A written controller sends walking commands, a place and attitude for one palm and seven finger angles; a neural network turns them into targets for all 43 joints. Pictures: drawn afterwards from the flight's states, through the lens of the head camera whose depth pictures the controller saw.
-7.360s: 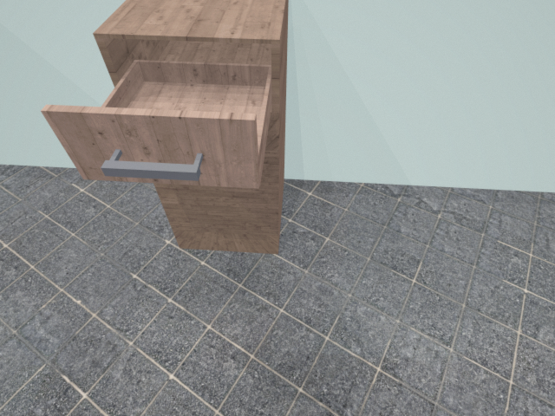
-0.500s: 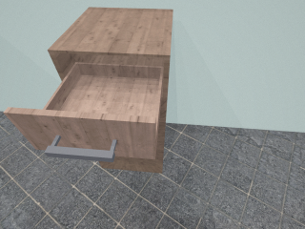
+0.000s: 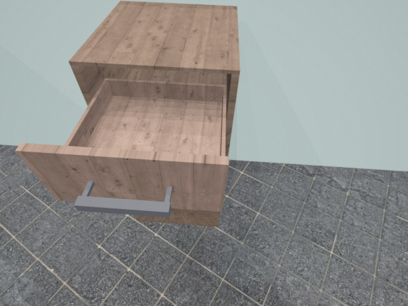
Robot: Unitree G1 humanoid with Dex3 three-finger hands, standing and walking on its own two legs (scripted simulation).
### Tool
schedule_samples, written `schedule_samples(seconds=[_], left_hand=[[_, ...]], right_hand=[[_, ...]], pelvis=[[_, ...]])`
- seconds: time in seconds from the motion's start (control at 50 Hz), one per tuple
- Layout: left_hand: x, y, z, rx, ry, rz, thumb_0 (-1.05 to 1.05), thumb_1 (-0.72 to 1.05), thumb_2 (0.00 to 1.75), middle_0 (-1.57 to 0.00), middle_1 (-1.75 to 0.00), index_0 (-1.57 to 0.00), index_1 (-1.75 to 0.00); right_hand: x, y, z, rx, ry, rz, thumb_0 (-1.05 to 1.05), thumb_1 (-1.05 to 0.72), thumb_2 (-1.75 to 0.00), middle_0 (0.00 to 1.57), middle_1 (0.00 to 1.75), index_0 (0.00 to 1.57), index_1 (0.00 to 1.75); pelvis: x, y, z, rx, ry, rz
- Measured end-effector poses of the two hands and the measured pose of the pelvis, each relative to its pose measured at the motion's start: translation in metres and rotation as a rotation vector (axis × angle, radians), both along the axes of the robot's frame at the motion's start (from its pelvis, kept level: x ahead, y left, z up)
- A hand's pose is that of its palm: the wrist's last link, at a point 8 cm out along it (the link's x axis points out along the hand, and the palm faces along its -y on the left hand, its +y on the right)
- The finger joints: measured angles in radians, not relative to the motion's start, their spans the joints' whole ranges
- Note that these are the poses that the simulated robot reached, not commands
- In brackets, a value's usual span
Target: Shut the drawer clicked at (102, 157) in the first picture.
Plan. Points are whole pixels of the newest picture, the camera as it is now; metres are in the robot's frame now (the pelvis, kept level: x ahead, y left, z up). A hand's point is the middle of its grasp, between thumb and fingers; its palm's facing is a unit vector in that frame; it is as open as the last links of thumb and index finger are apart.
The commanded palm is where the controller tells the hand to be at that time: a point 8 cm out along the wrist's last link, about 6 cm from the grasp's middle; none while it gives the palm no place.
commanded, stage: come to a stop and stand still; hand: left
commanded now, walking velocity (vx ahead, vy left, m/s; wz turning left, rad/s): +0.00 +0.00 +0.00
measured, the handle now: (126, 197) +0.30 +0.18 +0.04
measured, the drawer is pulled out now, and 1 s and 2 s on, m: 0.29 0.29 0.29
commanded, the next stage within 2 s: look again from close up in 0.32 s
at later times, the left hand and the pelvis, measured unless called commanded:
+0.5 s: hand out of the picture -0.01 +0.17 -0.18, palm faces +0.00 -0.98 -0.17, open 7.4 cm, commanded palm none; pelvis +0.00 +0.02 +0.00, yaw -1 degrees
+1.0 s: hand out of the picture -0.01 +0.16 -0.18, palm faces -0.01 -0.99 -0.17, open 7.3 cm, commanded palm +0.10 +0.20 -0.07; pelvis +0.01 +0.00 +0.00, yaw -1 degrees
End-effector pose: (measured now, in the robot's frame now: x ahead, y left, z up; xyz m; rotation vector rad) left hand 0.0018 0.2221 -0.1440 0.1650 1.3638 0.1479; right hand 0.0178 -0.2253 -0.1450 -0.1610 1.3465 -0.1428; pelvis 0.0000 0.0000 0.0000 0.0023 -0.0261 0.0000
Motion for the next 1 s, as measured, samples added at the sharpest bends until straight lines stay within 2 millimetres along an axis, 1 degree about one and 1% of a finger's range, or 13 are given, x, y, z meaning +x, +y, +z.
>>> schedule_samples(seconds=[0.22,0.4,0.68,1.0], left_hand=[[-0.008,0.006,0.0,-0.014,0.039,-0.003,0.0,0.91,0.9,-0.2,-0.3,-0.2,-0.3],[-0.013,0.005,-0.001,-0.023,0.064,0.002,0.0,0.91,0.9,-0.2,-0.3,-0.2,-0.3],[-0.014,-0.004,-0.002,-0.041,0.078,0.004,0.0,0.91,0.9,-0.2,-0.3,-0.2,-0.3],[-0.01,-0.016,-0.002,-0.035,0.083,0.0,0.0,0.91,0.9,-0.2,-0.3,-0.2,-0.3]], right_hand=[[-0.023,0.021,-0.002,0.023,0.055,-0.027,0.01,-0.91,-0.9,0.2,0.3,0.2,0.3],[-0.033,0.031,-0.004,0.034,0.077,-0.047,0.01,-0.91,-0.9,0.2,0.3,0.2,0.3],[-0.034,0.031,-0.003,0.033,0.082,-0.063,0.01,-0.91,-0.9,0.2,0.3,0.2,0.3],[-0.031,0.025,-0.003,0.046,0.089,-0.068,0.0,-0.91,-0.9,0.2,0.3,0.2,0.3]], pelvis=[[0.0,0.013,0.001,0.002,0.0,-0.008],[0.002,0.017,0.001,0.004,0.0,-0.014],[0.006,0.016,0.002,0.006,0.005,-0.021],[0.011,0.005,0.002,0.003,0.015,-0.017]])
